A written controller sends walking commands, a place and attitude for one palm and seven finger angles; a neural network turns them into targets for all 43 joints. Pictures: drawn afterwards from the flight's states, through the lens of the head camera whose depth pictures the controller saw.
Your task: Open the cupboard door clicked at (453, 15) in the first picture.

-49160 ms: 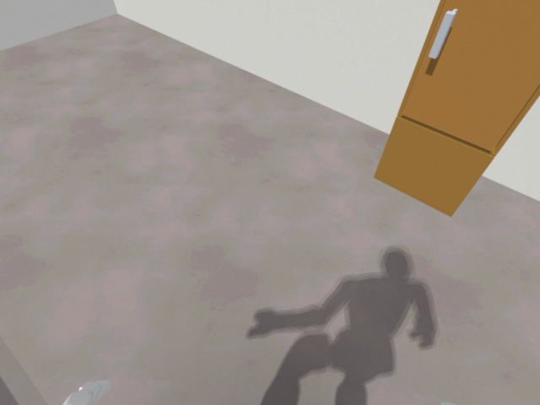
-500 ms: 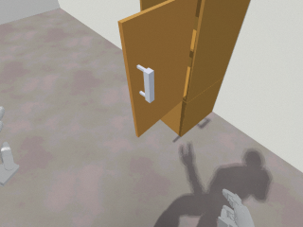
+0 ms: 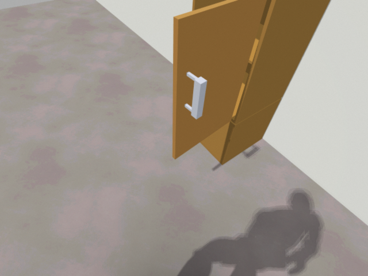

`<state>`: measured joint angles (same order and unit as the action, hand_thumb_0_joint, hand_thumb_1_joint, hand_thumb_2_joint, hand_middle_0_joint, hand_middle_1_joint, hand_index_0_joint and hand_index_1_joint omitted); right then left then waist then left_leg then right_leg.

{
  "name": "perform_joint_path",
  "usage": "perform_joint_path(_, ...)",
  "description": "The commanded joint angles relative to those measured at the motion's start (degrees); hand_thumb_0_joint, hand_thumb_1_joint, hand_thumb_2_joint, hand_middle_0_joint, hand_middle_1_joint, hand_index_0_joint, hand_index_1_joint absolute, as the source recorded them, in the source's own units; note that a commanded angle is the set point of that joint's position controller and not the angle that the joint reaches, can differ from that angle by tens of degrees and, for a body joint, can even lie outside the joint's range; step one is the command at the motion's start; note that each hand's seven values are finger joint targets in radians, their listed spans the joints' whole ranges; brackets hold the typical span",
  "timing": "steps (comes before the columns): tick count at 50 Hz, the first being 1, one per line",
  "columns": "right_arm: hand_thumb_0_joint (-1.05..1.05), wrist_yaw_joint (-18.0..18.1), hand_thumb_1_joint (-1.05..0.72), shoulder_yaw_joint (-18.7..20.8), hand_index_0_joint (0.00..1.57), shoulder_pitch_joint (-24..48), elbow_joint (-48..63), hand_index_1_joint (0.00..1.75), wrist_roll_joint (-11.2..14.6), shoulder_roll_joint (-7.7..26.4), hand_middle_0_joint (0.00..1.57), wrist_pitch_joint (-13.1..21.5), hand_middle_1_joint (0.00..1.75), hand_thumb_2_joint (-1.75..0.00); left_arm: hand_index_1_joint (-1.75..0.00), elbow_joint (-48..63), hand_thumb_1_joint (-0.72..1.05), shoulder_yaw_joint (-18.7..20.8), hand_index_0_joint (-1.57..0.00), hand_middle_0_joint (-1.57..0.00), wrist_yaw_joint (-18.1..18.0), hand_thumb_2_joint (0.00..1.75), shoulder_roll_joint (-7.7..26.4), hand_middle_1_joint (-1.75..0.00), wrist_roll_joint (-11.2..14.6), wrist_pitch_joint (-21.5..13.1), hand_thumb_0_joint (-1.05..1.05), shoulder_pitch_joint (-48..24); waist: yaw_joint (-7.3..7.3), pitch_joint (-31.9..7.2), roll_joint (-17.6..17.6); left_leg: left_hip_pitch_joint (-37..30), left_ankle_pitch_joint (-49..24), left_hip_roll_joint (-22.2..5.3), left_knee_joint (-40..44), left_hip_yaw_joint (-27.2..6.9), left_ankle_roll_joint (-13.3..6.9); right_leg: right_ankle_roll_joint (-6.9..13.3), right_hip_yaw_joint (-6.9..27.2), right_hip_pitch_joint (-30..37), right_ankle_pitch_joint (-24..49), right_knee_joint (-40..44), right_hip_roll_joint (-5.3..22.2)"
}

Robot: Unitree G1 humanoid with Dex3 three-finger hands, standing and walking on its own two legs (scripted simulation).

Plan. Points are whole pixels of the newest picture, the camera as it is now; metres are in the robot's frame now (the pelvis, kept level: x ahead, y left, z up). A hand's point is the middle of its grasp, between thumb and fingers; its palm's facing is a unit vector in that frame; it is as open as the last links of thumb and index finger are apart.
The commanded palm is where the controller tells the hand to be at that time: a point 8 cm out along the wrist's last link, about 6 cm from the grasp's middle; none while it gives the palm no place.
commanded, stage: let the arm hang, fingers relaxed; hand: left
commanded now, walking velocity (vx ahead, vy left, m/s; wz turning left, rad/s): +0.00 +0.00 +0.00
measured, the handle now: (193, 95) +0.63 +0.01 +0.01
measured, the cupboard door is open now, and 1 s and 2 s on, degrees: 95 95 95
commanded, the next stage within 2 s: look to check the result in 0.68 s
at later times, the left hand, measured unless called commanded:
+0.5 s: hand out of the picture +0.01 +0.17 -0.17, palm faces +0.01 -0.98 -0.18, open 7.3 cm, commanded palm none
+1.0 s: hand out of the picture +0.02 +0.17 -0.17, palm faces +0.02 -0.98 -0.19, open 7.4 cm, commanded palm none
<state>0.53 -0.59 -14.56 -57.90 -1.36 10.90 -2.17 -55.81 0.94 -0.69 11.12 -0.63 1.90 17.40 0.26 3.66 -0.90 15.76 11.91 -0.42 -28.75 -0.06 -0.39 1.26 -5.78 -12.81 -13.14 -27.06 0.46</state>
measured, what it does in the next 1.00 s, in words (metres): stands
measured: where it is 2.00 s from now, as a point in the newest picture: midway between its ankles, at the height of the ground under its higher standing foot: outside the picture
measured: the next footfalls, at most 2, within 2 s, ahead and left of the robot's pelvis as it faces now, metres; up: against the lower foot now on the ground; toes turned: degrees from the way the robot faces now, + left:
none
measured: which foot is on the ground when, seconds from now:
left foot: down 0.00-1.00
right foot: down 0.00-1.00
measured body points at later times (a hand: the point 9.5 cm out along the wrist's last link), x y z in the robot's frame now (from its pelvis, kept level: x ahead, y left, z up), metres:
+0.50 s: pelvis +0.00 +0.00 +0.00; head +0.01 +0.00 +0.45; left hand +0.01 +0.22 -0.15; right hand -0.02 -0.20 -0.16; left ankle +0.04 +0.11 -0.74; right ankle +0.02 -0.11 -0.74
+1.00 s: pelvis +0.02 +0.00 +0.01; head +0.04 -0.01 +0.45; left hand +0.02 +0.22 -0.15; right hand +0.01 -0.22 -0.16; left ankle +0.04 +0.11 -0.74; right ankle +0.02 -0.11 -0.74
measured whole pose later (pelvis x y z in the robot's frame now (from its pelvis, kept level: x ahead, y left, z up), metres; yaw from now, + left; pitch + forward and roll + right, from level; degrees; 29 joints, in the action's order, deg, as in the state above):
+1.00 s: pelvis +0.02 +0.00 +0.01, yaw -1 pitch -1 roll +0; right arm 1.8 0.3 -14.9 -65.5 -0.9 8.0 -0.4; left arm -65.3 1.0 -1.5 7.7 -0.4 -0.2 15.7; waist -0.3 3.5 0.8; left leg 11.2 11.2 -0.2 -23.4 1.6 -0.3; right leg 1.1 -4.1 -9.9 -13.1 -24.0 0.6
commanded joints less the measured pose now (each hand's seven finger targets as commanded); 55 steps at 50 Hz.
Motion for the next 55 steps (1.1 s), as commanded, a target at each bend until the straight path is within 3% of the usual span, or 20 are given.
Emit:
perform_joint_path(1, 0.00, 0.54, -0.90, 1.69, 0.20, -0.98, 1.31, 0.30, -0.09, 5.79, 0.20, 1.43, 0.30, -0.90, -0.30, -0.71, 0.90, 1.08, -0.20, -0.20, -0.57, 0.90, 6.24, -0.30, -0.04, -2.11, 0.00, 0.54, -0.56, -0.73, 4.71, 1.92, 8.09, -4.27, 9.90, -5.30, -1.32, 1.48, 7.87, 0.93, -5.80, 8.27, 5.00)
perform_joint_path(3, 0.00, 0.62, -0.90, 1.85, 0.20, -2.55, -0.05, 0.30, -0.04, 5.65, 0.20, 1.43, 0.30, -0.90, -0.30, -2.42, 0.90, 0.95, -0.20, -0.20, -0.59, 0.90, 5.86, -0.30, -0.05, -2.27, 0.00, 0.87, -0.75, -0.61, 0.32, 0.40, 7.04, -4.32, 9.54, -4.84, -1.45, 1.38, 7.75, -0.20, -7.24, 9.33, 5.24)
perform_joint_path(6, 0.00, 0.75, -0.90, 1.76, 0.20, -4.23, -1.85, 0.30, 0.03, 4.94, 0.20, 1.55, 0.30, -0.90, -0.30, -4.28, 0.90, 0.84, -0.20, -0.20, -0.74, 0.90, 5.28, -0.30, 0.00, -2.29, 0.00, 1.24, -0.86, -0.11, -1.19, -0.59, 5.90, -4.34, 9.61, -4.47, -1.62, 1.24, 7.84, -1.17, -7.49, 9.49, 5.31)
perform_joint_path(17, 0.00, 1.05, -0.90, 1.29, 0.20, -6.01, -5.32, 0.30, 0.11, 2.26, 0.20, 2.01, 0.30, -0.90, -0.30, -7.31, 0.90, 0.84, -0.20, -0.20, -1.34, 0.90, 3.57, -0.30, 0.08, -2.35, 0.00, 3.00, -0.16, 1.44, 0.78, 0.26, 3.32, -4.58, 10.99, -3.99, -1.60, 1.06, 7.13, 0.22, -3.20, 7.71, 5.01)
perform_joint_path(25, 0.00, 1.21, -0.90, 1.33, 0.20, -6.41, -6.11, 0.30, -0.04, 0.98, 0.20, 2.08, 0.30, -0.90, -0.30, -7.55, 0.90, 0.93, -0.20, -0.20, -1.45, 0.90, 2.54, -0.30, 0.08, -2.43, 0.00, 2.33, -0.51, 2.17, 2.03, -0.10, 3.14, -4.16, 10.91, -3.38, -1.17, 0.98, 7.69, -0.37, -3.28, 8.00, 5.12)
perform_joint_path(28, 0.00, 1.27, -0.90, 1.40, 0.20, -6.07, -6.04, 0.30, 0.03, 0.92, 0.20, 2.20, 0.30, -0.90, -0.30, -7.79, 0.90, 0.99, -0.20, -0.20, -1.44, 0.90, 2.48, -0.30, 0.05, -2.43, 0.00, 2.44, -0.38, 2.02, 2.89, -0.22, 2.56, -4.30, 10.98, -3.43, -1.24, 0.99, 7.53, 0.17, -2.08, 7.94, 5.22)
perform_joint_path(36, 0.00, 1.33, -0.90, 1.54, 0.20, -6.00, -6.07, 0.30, 0.10, 1.25, 0.20, 2.31, 0.30, -0.90, -0.30, -7.77, 0.90, 1.03, -0.20, -0.20, -1.38, 0.90, 2.54, -0.30, 0.11, -2.70, 0.00, 1.93, -0.70, 0.96, 0.65, -2.36, -0.07, -4.34, 10.26, -3.11, -1.12, 0.93, 7.48, 0.26, -1.01, 8.27, 5.42)
perform_joint_path(55, 0.00, 1.54, -0.90, 1.49, 0.20, -3.30, -6.74, 0.30, 0.26, 2.71, 0.20, 2.67, 0.30, -0.90, -0.30, -8.28, 0.90, 0.88, -0.20, -0.20, -1.42, 0.90, 3.28, -0.30, 0.22, -3.12, 0.00, 1.40, -0.53, -0.38, 1.45, -5.44, -6.91, -4.88, 9.51, -2.89, -0.97, 0.85, 7.30, 2.86, 4.98, 8.52, 5.84)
